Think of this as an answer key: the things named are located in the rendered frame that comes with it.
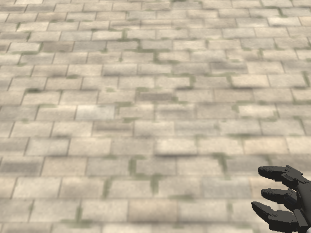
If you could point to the right robot hand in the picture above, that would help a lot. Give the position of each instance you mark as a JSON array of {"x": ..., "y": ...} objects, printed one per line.
[{"x": 299, "y": 202}]

